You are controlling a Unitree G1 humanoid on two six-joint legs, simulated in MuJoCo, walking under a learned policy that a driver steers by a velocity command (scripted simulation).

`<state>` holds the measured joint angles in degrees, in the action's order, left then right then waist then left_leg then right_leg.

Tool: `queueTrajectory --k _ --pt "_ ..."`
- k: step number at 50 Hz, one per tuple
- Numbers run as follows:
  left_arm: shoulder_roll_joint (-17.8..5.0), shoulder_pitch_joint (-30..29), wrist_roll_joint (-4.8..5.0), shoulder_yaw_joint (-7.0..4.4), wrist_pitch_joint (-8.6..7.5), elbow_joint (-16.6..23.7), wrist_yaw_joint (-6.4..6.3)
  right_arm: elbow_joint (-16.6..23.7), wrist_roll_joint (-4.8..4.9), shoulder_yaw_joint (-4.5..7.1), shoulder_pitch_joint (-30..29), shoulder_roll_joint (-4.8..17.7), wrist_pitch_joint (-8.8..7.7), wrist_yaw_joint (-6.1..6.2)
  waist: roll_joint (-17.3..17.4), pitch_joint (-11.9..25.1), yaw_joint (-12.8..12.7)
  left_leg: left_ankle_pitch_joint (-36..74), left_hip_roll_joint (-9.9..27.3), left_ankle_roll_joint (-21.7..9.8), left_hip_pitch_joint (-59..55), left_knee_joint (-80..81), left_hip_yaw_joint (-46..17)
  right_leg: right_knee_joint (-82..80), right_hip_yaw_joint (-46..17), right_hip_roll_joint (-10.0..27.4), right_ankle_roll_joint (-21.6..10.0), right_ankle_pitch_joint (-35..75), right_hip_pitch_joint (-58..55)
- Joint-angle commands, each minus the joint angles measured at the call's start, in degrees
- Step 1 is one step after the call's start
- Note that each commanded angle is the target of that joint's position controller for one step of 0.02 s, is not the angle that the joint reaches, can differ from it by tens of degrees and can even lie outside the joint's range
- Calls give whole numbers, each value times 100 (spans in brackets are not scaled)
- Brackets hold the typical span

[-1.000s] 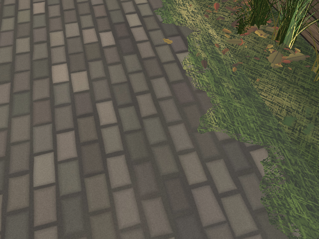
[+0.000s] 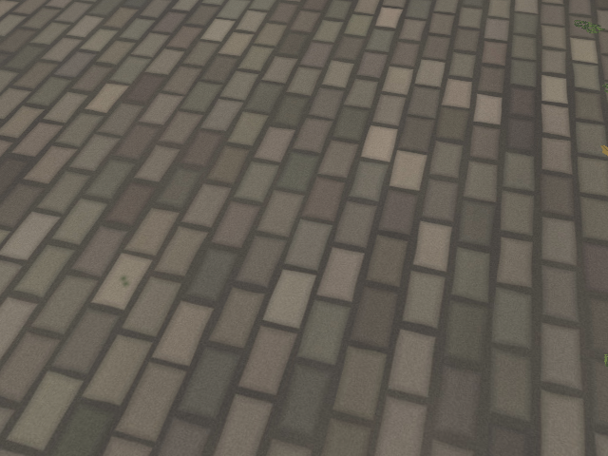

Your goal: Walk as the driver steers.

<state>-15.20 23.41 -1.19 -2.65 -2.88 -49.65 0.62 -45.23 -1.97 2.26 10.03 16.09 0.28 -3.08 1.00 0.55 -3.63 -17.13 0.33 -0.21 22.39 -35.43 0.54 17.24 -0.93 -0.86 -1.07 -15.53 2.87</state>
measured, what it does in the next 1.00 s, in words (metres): walks ahead, turning right: left foot, then right foot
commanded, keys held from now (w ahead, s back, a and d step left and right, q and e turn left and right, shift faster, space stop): w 0.36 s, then w+e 0.64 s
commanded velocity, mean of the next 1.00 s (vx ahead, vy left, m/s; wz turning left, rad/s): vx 0.48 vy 0.00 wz -0.23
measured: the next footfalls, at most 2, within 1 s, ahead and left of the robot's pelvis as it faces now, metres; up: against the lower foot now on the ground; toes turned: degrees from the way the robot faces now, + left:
left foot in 0.06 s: +0.10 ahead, +0.11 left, +0.00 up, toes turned +1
right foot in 0.56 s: +0.44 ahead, -0.05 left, +0.00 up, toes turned -6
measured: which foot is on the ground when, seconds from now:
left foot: up 0.00-0.04, down 0.06-0.58, up 0.60-1.00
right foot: down 0.00-0.06, up 0.08-0.54, down 0.56-1.00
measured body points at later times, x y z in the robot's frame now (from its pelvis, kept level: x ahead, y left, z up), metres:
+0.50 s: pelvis +0.24 +0.03 -0.02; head +0.27 +0.03 +0.43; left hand +0.44 +0.25 -0.12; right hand +0.16 -0.22 -0.16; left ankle +0.06 +0.11 -0.75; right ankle +0.40 -0.07 -0.72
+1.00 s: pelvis +0.52 -0.01 -0.01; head +0.55 -0.03 +0.44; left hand +0.55 +0.27 -0.13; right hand +0.67 -0.28 -0.11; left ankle +0.73 +0.09 -0.70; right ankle +0.40 -0.05 -0.75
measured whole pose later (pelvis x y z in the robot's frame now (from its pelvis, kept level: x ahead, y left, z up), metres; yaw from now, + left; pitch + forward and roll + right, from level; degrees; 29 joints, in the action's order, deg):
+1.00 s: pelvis +0.52 -0.01 -0.01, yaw -17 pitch +2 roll +0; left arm -14.6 25.5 -0.6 -3.6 -2.7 -52.5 -0.2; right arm -43.3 -2.0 0.5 0.4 14.7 -1.9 -1.4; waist 2.2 -2.4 -5.6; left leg -1.8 3.4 2.5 36.1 -37.8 -2.2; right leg 16.7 -9.8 -8.5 -6.8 -16.8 0.3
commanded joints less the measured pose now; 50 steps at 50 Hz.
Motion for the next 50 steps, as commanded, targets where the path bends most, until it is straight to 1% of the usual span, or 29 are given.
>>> queueTrajectory --k 1,2,3,4,5,6,7,9,11,13,17,21,23,24,26,27,28,29,30,31,32,33,34,35,38,40,44,48,50 --pt "-1027 -147 55 -254 -52 213 7 364 25 59 -122 368 -211 91 -708 -512 377 398 -214 -251 -1091 994 370 -340 -1008 1300 -979 55 1146" --pt "-903 -145 58 -215 -60 198 -4 130 -2 110 482 490 -275 161 -429 -271 642 407 -271 -322 -2048 1208 268 241 -786 1114 -849 504 1530" --pt "-602 -278 58 -113 -87 299 6 -81 -73 215 1311 827 -356 251 268 240 1044 -289 501 -478 -3103 1615 -704 1618 -273 670 -630 518 2044" --pt "-63 -394 116 47 -130 651 31 -131 -87 383 1936 1566 -370 311 1669 680 1196 -2021 2083 -1012 -3954 2470 -3231 3392 453 -96 -339 -1063 3450" --pt "-717 -502 -8 -121 -63 573 -26 -212 0 359 1810 1382 -342 302 941 238 1062 -2348 2271 -1297 -3258 2652 -3892 4292 15 -30 -427 -1408 3852" --pt "-769 -542 -21 -157 -54 519 24 -94 21 243 1274 997 -339 260 467 -265 750 -2093 1963 -1249 -2829 2561 -3222 4543 -205 297 -512 -912 3940" --pt "-650 -556 3 -124 -72 447 95 -35 29 164 949 695 -369 232 348 -433 606 -1340 1652 -1134 -2458 2639 -2624 4454 -215 446 -489 -467 3803" --pt "-562 -519 -76 -112 -13 334 161 -55 56 74 799 450 -444 255 441 -446 426 32 1215 -938 -2220 2770 -1748 4243 -66 606 -342 -16 3517" --pt "-452 -534 -122 -86 47 309 203 -199 102 71 995 490 -519 256 472 -329 370 1376 1088 -986 -2235 2718 -1323 4299 85 581 -211 229 3475" --pt "-406 -915 -129 -72 80 412 216 -383 155 66 1242 469 -551 254 373 -421 392 2183 1048 -1067 -2303 2742 -1040 4222 186 618 -80 444 3772" --pt "-255 -1877 -106 18 90 736 232 -644 145 19 1513 385 -543 266 308 -625 518 3014 860 -1060 -2217 2789 -601 3265 425 559 58 1009 3892" --pt "-158 -2477 -28 113 73 903 234 -868 100 18 1685 472 -566 306 338 -731 624 3409 965 -963 -2305 2914 -231 2062 642 332 -166 1434 3277" --pt "-214 -2493 -20 101 64 924 208 -973 81 11 1679 490 -569 350 299 -727 547 4012 1119 -889 -2576 2778 -56 1763 668 186 -396 1346 2970" --pt "-258 -2347 -22 80 56 880 181 -996 69 12 1602 527 -571 378 313 -614 440 4812 1154 -828 -2734 2488 76 1686 711 37 -525 1182 2692" --pt "-427 -1502 -44 -11 20 591 120 -1026 2 42 1498 652 -522 440 403 -68 54 6302 1170 -689 -3020 1187 310 1611 793 -318 -763 709 1813" --pt "-524 -663 -69 -80 -20 296 89 -1014 0 60 1445 719 -466 453 336 371 -291 6218 1070 -602 -2797 42 476 1254 819 -472 -898 763 854" --pt "-827 169 -166 -197 -40 69 28 -916 18 35 1459 700 -461 456 109 843 -595 4797 931 -514 -1728 -1442 590 1162 22 118 -1161 400 -524" --pt "-1503 451 -230 -383 -13 82 -30 -698 138 -85 1987 81 -494 355 -1213 1509 -233 621 -80 -237 474 -3852 665 967 -2942 1861 -2074 112 -2224" --pt "-1342 232 61 -375 48 56 31 -670 36 31 1697 515 -533 328 -838 1688 -243 -1109 -425 -279 1371 -4578 -235 7 -4509 2099 -2326 -97 -2238" --pt "-1187 -355 125 -347 65 114 28 -444 35 56 1085 604 -589 301 -555 633 -19 -506 0 -330 1800 -4445 -455 -147 -3529 1883 -2092 -337 -1376" --pt "-865 -663 105 -277 61 168 35 -362 52 35 818 599 -658 282 -162 111 99 -63 241 -318 1634 -4006 -384 -339 -2882 1695 -1897 154 -504" --pt "-723 -802 83 -241 34 160 25 -355 30 34 738 518 -631 282 1 -203 291 35 391 -268 1336 -3611 -381 -440 -2428 1409 -1705 756 139" --pt "-596 -888 112 -200 11 125 8 -342 -49 16 821 440 -522 284 32 -284 496 81 483 -179 967 -3334 -380 -548 -2010 1109 -1521 1136 628" --pt "-640 -842 110 -201 -38 108 7 -334 -83 -6 931 343 -416 270 -167 -212 579 20 500 -82 728 -3117 -342 -571 -1827 1059 -1562 1541 864" --pt "-769 -590 127 -251 -119 30 -1 -151 -104 -20 553 256 -270 247 -186 -265 555 340 531 156 863 -2484 -159 -712 -1491 765 -1545 1677 1122" --pt "-805 -312 137 -263 -105 -23 -16 102 -97 -11 -90 283 -251 231 -239 -435 375 875 544 286 1251 -1866 -93 -799 -1506 665 -1432 1676 1028" --pt "-804 192 133 -280 -62 -89 -36 394 -44 -34 -889 260 -254 192 -368 -341 28 1666 390 352 1534 -929 -99 -560 -1591 577 -1146 2101 414" --pt "-816 552 55 -284 -21 -115 -102 689 1 -88 -1571 273 -301 167 -454 -349 -212 1629 170 296 1650 -282 -96 -188 -1835 657 -1145 2748 -220" --pt "-883 553 13 -304 -12 -77 -149 808 29 -96 -1688 335 -350 167 -506 -340 -192 1449 74 207 1420 77 -158 48 -2018 760 -1100 3053 -413"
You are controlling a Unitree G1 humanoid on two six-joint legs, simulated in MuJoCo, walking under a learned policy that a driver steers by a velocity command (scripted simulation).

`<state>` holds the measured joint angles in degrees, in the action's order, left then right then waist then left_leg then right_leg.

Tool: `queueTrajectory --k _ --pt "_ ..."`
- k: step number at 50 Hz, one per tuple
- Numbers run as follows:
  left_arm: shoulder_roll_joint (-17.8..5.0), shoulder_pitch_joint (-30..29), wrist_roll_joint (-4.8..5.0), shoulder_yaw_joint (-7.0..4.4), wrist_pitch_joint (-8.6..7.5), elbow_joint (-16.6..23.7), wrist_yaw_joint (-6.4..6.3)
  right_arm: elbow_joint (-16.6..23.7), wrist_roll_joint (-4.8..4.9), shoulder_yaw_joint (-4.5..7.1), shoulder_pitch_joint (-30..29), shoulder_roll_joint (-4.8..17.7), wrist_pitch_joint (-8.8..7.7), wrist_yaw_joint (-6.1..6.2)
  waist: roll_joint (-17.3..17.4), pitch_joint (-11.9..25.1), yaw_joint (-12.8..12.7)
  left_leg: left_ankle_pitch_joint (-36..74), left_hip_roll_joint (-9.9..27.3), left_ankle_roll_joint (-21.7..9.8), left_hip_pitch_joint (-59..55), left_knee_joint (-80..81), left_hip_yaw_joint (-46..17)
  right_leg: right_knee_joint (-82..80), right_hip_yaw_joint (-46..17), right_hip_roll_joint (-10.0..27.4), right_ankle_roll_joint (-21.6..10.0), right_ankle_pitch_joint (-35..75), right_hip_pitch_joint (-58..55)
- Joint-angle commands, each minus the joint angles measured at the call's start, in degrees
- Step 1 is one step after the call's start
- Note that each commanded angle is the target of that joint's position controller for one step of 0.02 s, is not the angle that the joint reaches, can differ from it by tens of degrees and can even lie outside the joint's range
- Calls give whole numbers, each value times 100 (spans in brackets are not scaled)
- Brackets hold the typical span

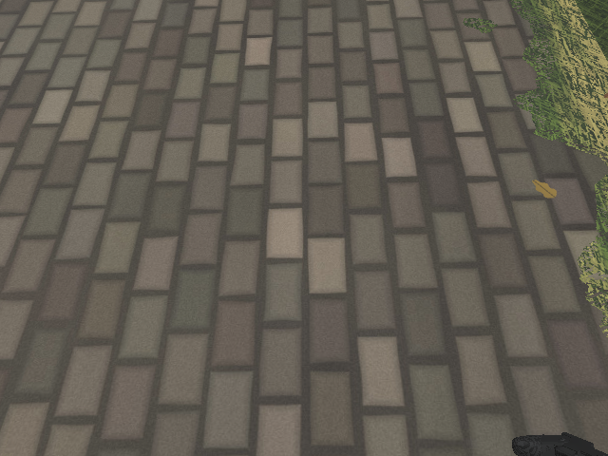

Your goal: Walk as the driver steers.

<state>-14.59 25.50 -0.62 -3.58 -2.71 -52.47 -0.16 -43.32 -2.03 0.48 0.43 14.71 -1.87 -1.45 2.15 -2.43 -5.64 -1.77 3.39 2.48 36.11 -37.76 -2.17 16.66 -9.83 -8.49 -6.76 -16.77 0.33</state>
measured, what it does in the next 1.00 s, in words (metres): walks ahead, turning right: left foot, then right foot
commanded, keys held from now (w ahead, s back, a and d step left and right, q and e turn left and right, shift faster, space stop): w+e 0.44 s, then w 0.28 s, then w+q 0.28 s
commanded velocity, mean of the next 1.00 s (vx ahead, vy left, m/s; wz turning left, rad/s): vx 0.50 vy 0.00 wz -0.31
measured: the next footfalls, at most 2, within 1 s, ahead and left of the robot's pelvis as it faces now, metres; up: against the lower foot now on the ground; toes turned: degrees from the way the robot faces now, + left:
left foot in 0.10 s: +0.24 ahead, +0.13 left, +0.00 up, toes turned -6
right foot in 0.62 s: +0.44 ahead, -0.15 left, +0.00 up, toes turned -24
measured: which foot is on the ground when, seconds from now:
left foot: up 0.00-0.08, down 0.10-0.62, up 0.64-1.00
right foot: down 0.00-0.10, up 0.12-0.60, down 0.62-1.00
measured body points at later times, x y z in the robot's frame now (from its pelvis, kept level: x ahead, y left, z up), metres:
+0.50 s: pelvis +0.26 +0.01 +0.00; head +0.30 +0.00 +0.45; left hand +0.53 +0.18 -0.10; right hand +0.17 -0.24 -0.13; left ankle +0.20 +0.13 -0.74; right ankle +0.37 -0.14 -0.69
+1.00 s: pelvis +0.50 -0.11 +0.00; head +0.52 -0.13 +0.45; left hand +0.57 +0.14 -0.13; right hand +0.53 -0.39 -0.13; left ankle +0.69 -0.01 -0.68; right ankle +0.40 -0.14 -0.74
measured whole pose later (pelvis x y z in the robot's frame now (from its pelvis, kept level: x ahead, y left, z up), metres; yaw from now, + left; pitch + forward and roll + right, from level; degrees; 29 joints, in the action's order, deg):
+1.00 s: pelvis +0.50 -0.11 +0.00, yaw -16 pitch +0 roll -1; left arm -13.3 22.2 -1.0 -2.1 -5.3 -53.8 -0.2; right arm -49.1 -1.5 2.9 11.7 14.6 -0.5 -2.4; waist 2.6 -1.7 -1.6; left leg -1.5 4.2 -1.6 38.0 -47.5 -0.8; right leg 9.9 8.0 -5.1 -5.1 -13.9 -3.2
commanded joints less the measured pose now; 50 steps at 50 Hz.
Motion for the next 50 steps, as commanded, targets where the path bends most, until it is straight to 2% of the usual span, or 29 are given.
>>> queueTrajectory --k 1,3,4,5,6,7,8,9,11,12,15,18,22,25,28,29,30,31,32,33,34,35,36,37,38,39,42,45,50 --pt "-994 225 -50 -226 -30 253 -100 611 45 96 -580 540 -163 11 -660 -17 128 -211 -276 -129 -296 550 59 233 -1204 1555 -450 3287 -130" --pt "-1117 -160 -55 -254 -56 377 -90 370 71 186 310 769 -227 86 -695 306 566 -655 -537 -324 -1756 938 122 919 -1181 1412 -208 4090 247" --pt "-1124 -268 -1 -250 -102 396 -29 175 50 262 1092 944 -303 159 -429 737 968 -490 -417 -489 -2900 1294 55 1905 -943 1095 -74 4104 554" --pt "-799 -245 81 -161 -165 558 33 128 -73 363 1985 1338 -350 275 83 1560 1274 -1567 740 -763 -4277 1419 -1045 3341 -598 777 45 2745 1257" --pt "-240 408 254 -52 -140 706 21 182 -179 469 2038 1777 -270 312 1360 2125 908 -1904 2279 -1373 -5566 1873 -3534 4873 161 -104 230 -1392 3047" --pt "-790 438 38 -109 -53 591 -42 179 -70 467 1785 1433 -185 271 869 1811 755 -2479 2254 -1524 -5037 2040 -4153 5491 273 386 165 -1322 3581" --pt "-872 15 -38 -144 -8 554 -13 261 -19 342 1424 870 -177 246 172 989 716 -2408 1947 -1387 -4225 2160 -3190 5524 310 651 185 -730 3594" --pt "-762 -298 -50 -127 6 599 42 237 -13 272 1216 595 -194 219 -85 519 678 -1719 1621 -1255 -3612 2316 -2311 5308 383 826 235 -363 3490" --pt "-641 -482 -145 -129 120 641 164 90 4 227 1304 475 -252 230 256 187 572 -659 1111 -949 -3041 2550 -1173 5030 475 1034 303 -132 3251" --pt "-568 -405 -143 -118 183 674 206 20 35 246 1399 552 -314 211 500 269 503 -167 1158 -1008 -2998 2545 -964 5033 537 1027 340 -92 3178" --pt "-474 -865 -142 -79 277 865 293 -107 109 285 1590 556 -437 150 362 202 492 477 1177 -1105 -3064 2736 -390 4952 615 1141 405 214 3597" --pt "-409 -1526 -152 -28 276 1136 373 -237 98 303 1789 558 -430 151 304 24 578 830 1105 -1118 -3155 2870 190 4425 752 1220 485 766 4013" --pt "-239 -2320 -121 98 221 1426 469 -364 93 332 1951 645 -412 154 292 -134 730 982 963 -995 -3161 2891 855 2988 1140 1196 430 1545 3662" --pt "-235 -2721 -165 144 207 1581 479 -557 86 349 2307 751 -370 175 268 -247 841 1281 1118 -974 -3437 2834 976 2228 1376 1075 250 1268 3321" --pt "-326 -2598 -232 121 172 1542 387 -760 78 358 2526 905 -259 202 335 -118 720 3023 1245 -939 -3906 2143 1144 1774 1587 720 -49 526 2721" --pt "-394 -2204 -251 83 138 1409 347 -811 74 359 2555 975 -215 207 362 130 530 3781 1244 -915 -3990 1513 1226 1604 1624 529 -174 350 2196" --pt "-479 -1394 -284 21 73 1119 298 -826 104 338 2532 975 -167 212 222 576 155 3855 1119 -830 -3759 510 1422 1157 1657 333 -310 563 1147" --pt "-772 -472 -362 -95 25 826 220 -715 125 283 2498 852 -167 211 -26 1168 -216 2552 962 -725 -2759 -802 1460 1095 989 842 -509 456 -363" --pt "-1429 -55 -371 -248 25 801 125 -342 242 114 2824 174 -198 85 -1458 2040 -87 -1661 133 -409 -420 -3026 1507 894 -1874 2824 -1246 271 -2383" --pt "-1474 92 -131 -280 96 835 59 -343 176 298 2431 763 -177 123 -952 2277 -235 -2904 -301 -386 104 -3977 533 248 -3036 3228 -1430 1052 -2188" --pt "-1333 -347 -51 -248 96 761 13 -205 187 328 1919 789 -188 118 -604 1372 -55 -2325 20 -454 467 -3950 179 256 -1825 2891 -1249 1698 -1561" --pt "-982 -639 -43 -156 44 717 11 -208 212 265 1822 611 -241 102 -483 771 159 -1978 176 -486 302 -3510 167 122 -1168 2614 -1051 2207 -718" --pt "-749 -865 -42 -85 -7 685 18 -304 160 267 1902 545 -211 89 -364 448 409 -1814 320 -485 -15 -3060 149 -48 -679 2313 -786 2442 -137" --pt "-537 -1106 -17 -15 -47 667 24 -451 78 260 2187 467 -95 69 -350 338 657 -1665 368 -460 -418 -2825 130 -286 -233 2079 -535 2337 322" --pt "-488 -1096 -39 9 -113 659 40 -561 42 247 2444 375 -3 42 -595 353 735 -1631 319 -435 -758 -2750 125 -396 -53 2105 -553 2591 637" --pt "-497 -1023 -33 1 -176 593 43 -588 37 254 2463 345 51 10 -611 346 760 -1584 267 -415 -776 -2728 117 -541 40 2100 -593 2546 698" --pt "-566 -789 -37 -24 -287 401 27 -490 60 307 1887 332 103 -58 -510 -37 675 -934 250 -383 -211 -2355 -22 -967 491 1997 -461 2095 734" --pt "-519 -564 -38 0 -318 274 18 -358 74 319 1358 292 98 -68 -474 -199 552 -330 165 -364 280 -1805 -106 -1084 858 1968 -325 2113 462" --pt "-481 -317 -35 56 -350 77 -58 -85 33 217 515 142 52 -132 -507 -394 346 329 48 -452 261 -555 392 -1068 1465 1986 -154 2769 49"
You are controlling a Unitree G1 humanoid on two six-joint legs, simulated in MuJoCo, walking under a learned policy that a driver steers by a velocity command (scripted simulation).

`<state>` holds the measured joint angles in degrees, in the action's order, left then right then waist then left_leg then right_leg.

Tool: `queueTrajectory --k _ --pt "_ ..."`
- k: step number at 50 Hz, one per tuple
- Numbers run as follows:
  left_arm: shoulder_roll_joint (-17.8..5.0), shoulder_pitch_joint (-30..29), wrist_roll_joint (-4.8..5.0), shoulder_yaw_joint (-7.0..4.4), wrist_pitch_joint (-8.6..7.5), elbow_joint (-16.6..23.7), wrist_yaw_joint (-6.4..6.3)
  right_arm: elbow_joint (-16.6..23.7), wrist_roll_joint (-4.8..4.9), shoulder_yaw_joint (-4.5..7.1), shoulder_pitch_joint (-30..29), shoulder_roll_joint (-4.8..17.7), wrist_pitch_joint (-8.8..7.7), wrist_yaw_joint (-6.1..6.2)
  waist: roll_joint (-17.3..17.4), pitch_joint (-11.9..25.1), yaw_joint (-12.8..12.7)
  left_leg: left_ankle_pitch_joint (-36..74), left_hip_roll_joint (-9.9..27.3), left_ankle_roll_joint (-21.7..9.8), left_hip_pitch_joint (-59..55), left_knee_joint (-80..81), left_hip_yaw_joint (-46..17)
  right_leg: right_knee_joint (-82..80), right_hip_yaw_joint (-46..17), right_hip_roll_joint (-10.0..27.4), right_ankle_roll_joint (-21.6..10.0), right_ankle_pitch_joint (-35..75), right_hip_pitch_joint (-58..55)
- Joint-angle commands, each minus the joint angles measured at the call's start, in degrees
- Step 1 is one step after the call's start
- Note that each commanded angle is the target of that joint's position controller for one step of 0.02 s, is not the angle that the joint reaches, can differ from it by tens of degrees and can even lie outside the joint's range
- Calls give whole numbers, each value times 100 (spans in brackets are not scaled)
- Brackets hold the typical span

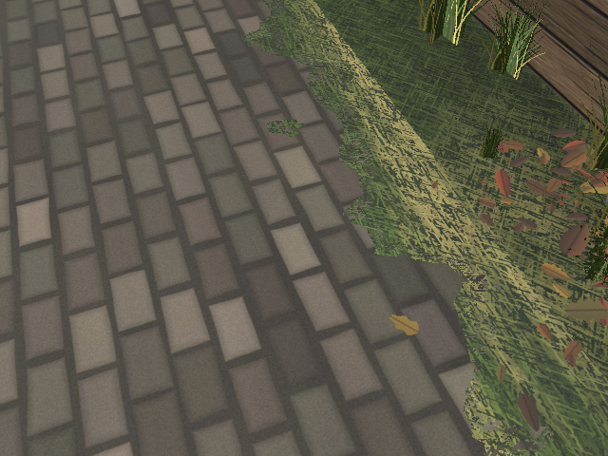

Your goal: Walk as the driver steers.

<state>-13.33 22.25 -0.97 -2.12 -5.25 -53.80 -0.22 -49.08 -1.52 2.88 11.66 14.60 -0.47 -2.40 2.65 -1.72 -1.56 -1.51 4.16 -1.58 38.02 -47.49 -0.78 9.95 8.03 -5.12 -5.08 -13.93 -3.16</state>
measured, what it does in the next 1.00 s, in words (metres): walks ahead, turning left: left foot, then right foot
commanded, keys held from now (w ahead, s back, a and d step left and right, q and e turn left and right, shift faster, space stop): w+q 1.00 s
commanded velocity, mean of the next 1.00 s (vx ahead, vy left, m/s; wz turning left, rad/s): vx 0.50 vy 0.00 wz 0.54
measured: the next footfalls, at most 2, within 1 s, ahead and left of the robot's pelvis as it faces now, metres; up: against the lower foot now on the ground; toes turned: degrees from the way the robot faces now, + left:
left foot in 0.18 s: +0.25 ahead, +0.10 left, +0.00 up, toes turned +10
right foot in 0.68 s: +0.59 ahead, +0.01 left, +0.00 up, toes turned +25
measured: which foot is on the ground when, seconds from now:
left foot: up 0.00-0.16, down 0.18-0.70, up 0.72-1.00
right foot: down 0.00-0.20, up 0.22-0.66, down 0.68-1.00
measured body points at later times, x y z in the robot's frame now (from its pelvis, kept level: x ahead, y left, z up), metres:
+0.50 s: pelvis +0.27 +0.05 +0.00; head +0.30 +0.07 +0.45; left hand +0.37 +0.33 -0.11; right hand +0.36 -0.22 -0.12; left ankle +0.21 +0.09 -0.74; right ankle +0.45 -0.09 -0.68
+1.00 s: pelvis +0.54 +0.09 +0.00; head +0.57 +0.10 +0.45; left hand +0.40 +0.34 -0.12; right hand +0.81 -0.04 -0.11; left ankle +0.54 +0.26 -0.67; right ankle +0.55 -0.01 -0.74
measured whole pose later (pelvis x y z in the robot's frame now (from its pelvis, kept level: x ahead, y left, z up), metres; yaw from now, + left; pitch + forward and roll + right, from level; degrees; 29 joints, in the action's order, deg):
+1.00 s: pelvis +0.54 +0.09 +0.00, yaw +35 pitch +1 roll -1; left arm -14.6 21.0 -1.1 -2.6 -5.1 -48.3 0.0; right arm -42.3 -2.0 3.6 9.3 17.4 0.6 -3.6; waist 3.3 -1.8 -2.1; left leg -8.4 2.7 -1.7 37.8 -57.1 -1.4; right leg 15.8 9.9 -0.4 -1.6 -12.9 3.8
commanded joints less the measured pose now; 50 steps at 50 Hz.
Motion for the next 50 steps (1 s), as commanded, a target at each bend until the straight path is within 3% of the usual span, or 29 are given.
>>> queueTrajectory --k 1,3,5,7,8,9,10,11,12,13,14,15,16,19,26,29,31,33,34,35,36,37,38,39,41,44,50 --pt "-618 135 -4 -85 -84 140 -79 573 -29 -44 -795 133 -97 -53 -538 -505 -126 278 -54 -98 80 632 381 -329 -238 1694 -303 2722 213" --pt "-672 303 -22 -81 -49 20 -128 706 -39 -67 -1014 120 -115 -78 -536 -515 -170 16 -163 -245 23 999 608 -51 -79 1782 -245 3391 -196" --pt "-806 246 -45 -94 -14 -18 -172 721 -38 -45 -863 174 -113 -65 -660 -323 -24 -477 -445 -467 -435 1202 861 552 117 1837 -149 5002 -467" --pt "-984 140 -76 -133 53 -16 -212 569 -57 31 -221 324 -114 -14 -830 115 292 -1095 -835 -746 -1219 1256 1053 1734 277 1886 -113 6509 -592" --pt "-1062 101 -85 -155 102 17 -213 390 -79 112 408 471 -146 10 -826 482 557 -1216 -982 -906 -1977 1496 976 2727 318 1885 -112 6332 -372" --pt "-1097 -70 -48 -159 112 128 -196 142 -151 246 1300 748 -182 62 -575 928 1037 -1127 -740 -1191 -3338 1945 428 4168 394 1746 -2 5100 552" --pt "-564 149 86 -40 49 483 -85 139 -181 483 1684 1511 -147 158 694 1598 927 -1162 986 -2062 -5281 2007 -2181 6540 457 911 307 1315 2866" --pt "-760 -219 13 -99 -17 677 -30 183 40 489 1467 1548 -103 134 507 1892 827 -637 1610 -2501 -5673 2865 -4303 7559 -704 136 354 -1566 4124" --pt "-748 -737 -25 -88 -74 834 10 146 135 464 1164 1418 -75 163 5 1045 747 -720 1408 -2258 -5032 3007 -3340 7390 -1178 614 304 -976 4613" --pt "-729 -769 16 -64 -133 876 29 164 131 380 867 1080 -70 182 -288 449 524 -442 1237 -1977 -4184 3183 -2730 6844 -1093 843 313 -531 4464" --pt "-703 -725 -14 -77 -106 832 24 189 120 315 613 853 -85 194 -498 72 273 22 918 -1712 -3517 3306 -2234 6350 -1063 999 357 -435 4163" --pt "-648 -574 -112 -65 13 820 20 215 169 264 427 712 -107 212 -489 -24 66 273 642 -1546 -3033 3446 -1814 6055 -1042 1078 457 -361 3799" --pt "-589 -448 -172 -48 131 817 34 234 167 249 416 711 -164 206 -250 25 -16 683 535 -1571 -2750 3469 -1642 5821 -1021 1117 553 -393 3512" --pt "-513 -727 -193 -35 295 974 80 185 154 294 595 890 -288 199 -160 60 -22 989 196 -1505 -2542 3553 -1296 5143 -826 1114 768 -57 3554" --pt "-509 -2276 -108 26 273 1541 144 131 131 338 1345 981 -233 223 128 -20 604 898 86 -1185 -3323 3355 -1570 3190 -810 892 860 1195 4062" --pt "-590 -2600 -67 43 203 1716 150 170 67 353 1453 1048 -220 266 162 -11 691 1295 228 -1124 -3647 3039 -1818 2651 -865 719 762 1122 3887" --pt "-741 -2304 -50 6 153 1695 134 277 43 377 1213 1144 -231 310 219 32 460 1412 314 -939 -3553 2791 -2015 2218 -977 630 629 855 3211" --pt "-973 -1268 -44 -97 79 1397 52 384 42 395 877 1245 -270 284 120 401 -58 2024 100 -706 -3167 1887 -1993 1813 -880 383 435 511 1685" --pt "-1205 -509 -116 -181 -1 1241 -24 404 94 349 861 1090 -319 227 -284 888 -431 1651 -317 -559 -2732 684 -1661 1525 -1218 786 244 387 526" --pt "-1698 224 -268 -288 -8 1283 -126 618 250 202 1115 534 -357 201 -1152 1802 -559 -400 -831 -367 -1673 -1055 -1030 1226 -2997 2371 -112 -985 -932" --pt "-1913 -67 -206 -359 98 1279 -112 784 215 186 1518 563 -323 206 -2240 2003 -108 -3094 -1290 -334 -417 -2021 -574 478 -5357 3165 -635 -1274 -1167" --pt "-1352 -504 -155 -269 156 1389 -80 536 60 222 1464 879 -217 254 -1134 1164 35 -2649 -728 -357 -69 -2512 -642 540 -4861 3019 -658 -1786 -437" --pt "-881 -773 -107 -158 160 1425 -56 519 14 218 1076 867 -188 192 -482 549 0 -2160 -536 -319 -136 -2395 -562 470 -3897 2681 -556 -1477 261" --pt "-712 -902 -116 -106 148 1389 -47 548 18 201 922 739 -163 141 -481 223 87 -1903 -361 -271 -284 -2116 -502 311 -3087 2378 -392 -714 737" --pt "-698 -764 -82 -95 59 1233 -54 573 -81 187 874 657 -35 37 -860 77 169 -1709 -197 -174 -479 -1931 -380 152 -2139 2045 -259 308 1102" --pt "-764 -551 -2 -144 -88 1080 11 752 -59 157 524 566 58 -53 -856 107 195 -1336 -132 -94 -190 -1842 -312 18 -1496 2065 -363 1366 971" --pt "-774 -297 -9 -183 -70 854 26 1138 -36 39 -576 350 43 -173 -772 -129 37 -200 -52 11 137 -446 45 -117 -347 1850 -288 1903 748"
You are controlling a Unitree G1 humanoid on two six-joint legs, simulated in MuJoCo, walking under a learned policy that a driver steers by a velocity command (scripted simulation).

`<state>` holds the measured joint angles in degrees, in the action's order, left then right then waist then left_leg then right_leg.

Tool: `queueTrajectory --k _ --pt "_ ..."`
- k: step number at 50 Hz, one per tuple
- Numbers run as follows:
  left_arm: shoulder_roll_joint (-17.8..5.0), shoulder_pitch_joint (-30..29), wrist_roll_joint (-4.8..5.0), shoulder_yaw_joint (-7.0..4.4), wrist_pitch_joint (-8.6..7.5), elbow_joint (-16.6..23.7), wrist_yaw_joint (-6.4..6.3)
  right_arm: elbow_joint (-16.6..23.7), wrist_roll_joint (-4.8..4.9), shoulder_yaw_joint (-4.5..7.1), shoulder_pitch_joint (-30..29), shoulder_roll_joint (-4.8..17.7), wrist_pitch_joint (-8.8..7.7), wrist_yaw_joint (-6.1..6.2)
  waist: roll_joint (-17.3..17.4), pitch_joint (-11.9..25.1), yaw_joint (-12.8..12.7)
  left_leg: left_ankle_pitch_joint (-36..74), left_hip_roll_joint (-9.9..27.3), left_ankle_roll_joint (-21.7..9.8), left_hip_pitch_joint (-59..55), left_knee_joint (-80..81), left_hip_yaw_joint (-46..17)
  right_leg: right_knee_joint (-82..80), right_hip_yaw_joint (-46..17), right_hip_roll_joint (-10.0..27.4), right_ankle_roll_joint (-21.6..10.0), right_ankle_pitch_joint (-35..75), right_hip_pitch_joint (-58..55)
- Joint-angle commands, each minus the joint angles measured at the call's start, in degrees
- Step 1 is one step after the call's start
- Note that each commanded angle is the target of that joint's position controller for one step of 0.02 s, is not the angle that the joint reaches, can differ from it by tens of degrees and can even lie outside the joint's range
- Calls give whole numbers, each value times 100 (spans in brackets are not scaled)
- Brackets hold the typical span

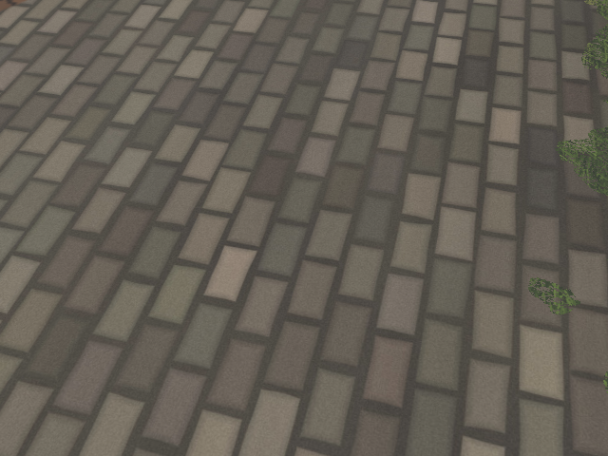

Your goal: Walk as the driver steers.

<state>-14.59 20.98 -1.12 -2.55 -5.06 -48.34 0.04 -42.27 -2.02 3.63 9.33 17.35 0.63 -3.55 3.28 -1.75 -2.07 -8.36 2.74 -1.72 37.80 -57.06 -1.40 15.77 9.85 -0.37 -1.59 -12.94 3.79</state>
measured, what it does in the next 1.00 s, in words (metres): walks ahead: left foot, then right foot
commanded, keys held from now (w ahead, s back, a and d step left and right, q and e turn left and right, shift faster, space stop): w+q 0.18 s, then w+e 0.82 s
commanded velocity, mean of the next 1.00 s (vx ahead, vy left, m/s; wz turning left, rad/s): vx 0.50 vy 0.00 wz -0.11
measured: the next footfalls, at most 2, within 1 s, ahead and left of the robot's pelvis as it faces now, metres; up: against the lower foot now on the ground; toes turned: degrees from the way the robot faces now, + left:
left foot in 0.22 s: +0.26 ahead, +0.12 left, +0.00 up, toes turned +12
right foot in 0.78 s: +0.56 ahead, -0.01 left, +0.00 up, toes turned -8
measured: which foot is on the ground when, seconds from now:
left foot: up 0.00-0.20, down 0.22-0.78, up 0.80-1.00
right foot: down 0.00-0.20, up 0.22-0.76, down 0.78-1.00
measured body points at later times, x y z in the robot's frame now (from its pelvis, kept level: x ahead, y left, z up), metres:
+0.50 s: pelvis +0.26 +0.07 +0.00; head +0.28 +0.09 +0.45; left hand +0.31 +0.34 -0.14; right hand +0.33 -0.19 -0.12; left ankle +0.22 +0.11 -0.75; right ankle +0.36 -0.09 -0.67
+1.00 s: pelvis +0.53 +0.04 -0.01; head +0.56 +0.03 +0.44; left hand +0.63 +0.31 -0.13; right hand +0.63 -0.24 -0.12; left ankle +0.60 +0.20 -0.67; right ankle +0.52 +0.00 -0.75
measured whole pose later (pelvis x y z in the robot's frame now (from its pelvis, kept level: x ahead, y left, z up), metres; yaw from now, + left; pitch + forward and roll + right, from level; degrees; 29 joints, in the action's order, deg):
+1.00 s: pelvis +0.53 +0.04 -0.01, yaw -12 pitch +1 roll -1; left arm -16.0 18.5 -0.1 -4.1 -2.0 -50.3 0.5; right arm -43.8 -2.6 1.1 9.1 14.4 -2.8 -0.4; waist 1.2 -2.4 -0.8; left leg -16.7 6.2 1.9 33.5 -62.0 -2.8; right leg 20.8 -0.7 -8.9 -7.9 -10.8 10.3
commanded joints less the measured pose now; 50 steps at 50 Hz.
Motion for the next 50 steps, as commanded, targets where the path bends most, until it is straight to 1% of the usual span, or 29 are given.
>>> queueTrajectory --k 1,5,7,9,10,11,12,13,14,15,16,17,18,20,25,30,33,35,37,38,39,40,41,42,43,44,46,48,50 --pt "-674 -134 9 -149 -86 279 -4 519 15 -64 -536 29 -80 -84 -836 -169 41 648 87 -5 34 874 213 -693 -386 1363 -607 1824 51" --pt "-853 178 7 -202 -18 107 -57 744 -26 -101 -1090 35 -90 -140 -818 -316 -99 364 5 -248 -261 1791 626 -516 -68 1562 -512 2299 -403" --pt "-963 270 -5 -221 64 25 -92 780 -62 -77 -1079 91 -84 -108 -849 -240 -45 -159 -221 -449 -564 2062 831 -23 147 1617 -435 3528 -730" --pt "-1155 309 -11 -255 163 -28 -125 636 -92 4 -491 223 -106 -32 -931 198 245 -743 -661 -716 -1386 2266 999 1218 340 1628 -387 5216 -916" --pt "-1132 341 18 -222 206 -43 -128 362 -148 71 343 297 -167 26 -766 668 612 -537 -843 -886 -2559 2732 887 2326 433 1560 -320 5030 -491" --pt "-909 375 9 -133 204 74 -100 73 -213 195 1326 616 -211 128 -234 1313 1009 -906 -118 -1135 -4180 3014 -159 3852 450 1411 -191 3301 697" --pt "-106 763 68 70 182 431 53 116 -135 289 1262 1213 -223 216 1188 1925 575 -815 1902 -1865 -6033 3386 -3212 5818 249 422 126 -2011 3216" --pt "-781 79 22 -99 199 446 12 179 28 313 1630 1171 -159 307 219 2093 1046 -377 2080 -1925 -5767 3931 -3814 6451 -757 197 90 -1711 3606" --pt "-751 -368 125 -99 164 554 17 34 54 259 1236 982 -177 370 8 1208 866 439 1842 -1733 -5112 3904 -2582 6376 -983 483 -5 -1055 3842" --pt "-616 -333 156 -45 113 476 30 -38 63 158 992 647 -242 376 -164 675 617 1173 1573 -1485 -4218 4024 -1874 5843 -1067 615 -53 -733 3498" --pt "-583 -213 96 -59 157 317 49 -89 51 73 784 416 -322 362 -297 344 371 1753 1252 -1160 -3632 4130 -1254 5420 -1166 723 -70 -623 3100" --pt "-528 160 15 -55 273 175 78 -110 87 26 610 291 -378 365 -107 360 153 1571 1107 -961 -3270 4343 -894 5167 -1194 727 -42 -498 2676" --pt "-501 331 -23 -59 365 49 107 -133 83 -9 580 201 -449 353 -9 333 92 1670 1048 -967 -3026 4507 -715 5125 -1211 676 -18 -455 2442" --pt "-425 236 -19 -93 436 19 175 -263 98 -1 665 260 -562 346 -34 170 33 1744 960 -911 -2998 4723 -352 4959 -1257 576 -6 -165 2644" --pt "-322 -678 -4 -115 447 208 226 -526 107 -10 1034 240 -632 364 -47 -256 237 1619 845 -639 -3388 5051 288 4109 -1272 521 40 882 3592" --pt "-145 -1544 -53 -5 401 481 300 -772 113 -56 1328 203 -646 450 -15 -445 449 2387 862 -504 -3847 4978 861 2783 -696 412 -46 1428 3563" --pt "-99 -1891 -65 44 382 671 342 -970 86 -65 1601 270 -594 517 -7 -468 522 3438 989 -428 -4375 4604 1104 2190 -320 226 -274 1122 3409" --pt "-183 -1663 -70 13 395 654 317 -1011 70 -46 1538 434 -557 569 150 -221 346 5154 1053 -337 -4619 3953 1280 2055 -65 -106 -514 592 2877" --pt "-362 -913 -87 -74 392 473 260 -1000 37 1 1384 636 -481 616 313 234 -31 6264 1133 -332 -4637 2696 1388 1987 23 -452 -814 -32 2017" --pt "-534 -251 -112 -168 350 286 225 -953 31 19 1305 706 -441 608 272 607 -336 5785 1131 -370 -4295 1645 1388 1684 -142 -556 -1000 -144 1163" --pt "-878 615 -186 -321 319 60 152 -814 73 18 1082 713 -447 573 -117 1033 -831 4214 921 -274 -3259 26 1471 1143 -914 -117 -1329 -211 -180" --pt "-1603 541 -117 -551 399 161 68 -417 188 -91 1289 86 -530 443 -1917 1629 -439 -1263 -425 143 -533 -2569 1376 857 -4111 1721 -2331 179 -2236" --pt "-1588 457 76 -549 446 211 79 -251 99 -52 827 457 -614 398 -869 1870 -578 -1906 -595 103 430 -3240 -17 225 -5221 2003 -2684 425 -2346" --pt "-1359 119 102 -494 446 200 25 -124 115 -95 475 361 -691 371 -461 1043 -434 -1408 -138 60 739 -2891 -291 105 -4354 1925 -2442 513 -1690" --pt "-977 -79 91 -394 437 144 7 -124 151 -102 536 368 -739 365 -63 391 -126 -1120 87 61 453 -2178 -197 -68 -3799 1707 -2101 929 -727" --pt "-783 -274 85 -330 392 128 -7 -103 87 -90 497 338 -675 370 69 70 117 -1101 246 117 146 -1648 -212 -142 -3336 1374 -1832 1352 -116" --pt "-696 -467 106 -276 286 184 -4 -167 -84 -119 751 244 -423 351 -80 73 357 -1046 300 273 -481 -1144 -135 -280 -2774 970 -1651 1856 535" --pt "-874 -377 114 -312 185 147 26 -89 -98 -148 706 145 -289 311 -289 80 420 -916 297 397 -559 -660 21 -342 -2506 752 -1646 2240 809" --pt "-968 -209 110 -338 164 132 32 100 -78 -162 244 126 -262 288 -422 -17 298 -472 306 507 -392 -16 135 -420 -2419 597 -1525 2158 869"
Keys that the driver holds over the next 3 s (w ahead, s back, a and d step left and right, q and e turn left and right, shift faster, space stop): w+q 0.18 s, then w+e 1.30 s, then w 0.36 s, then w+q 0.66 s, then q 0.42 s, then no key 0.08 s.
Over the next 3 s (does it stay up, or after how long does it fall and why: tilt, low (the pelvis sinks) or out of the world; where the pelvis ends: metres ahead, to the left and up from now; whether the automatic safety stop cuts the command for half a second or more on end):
stays up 1.40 -0.34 -0.01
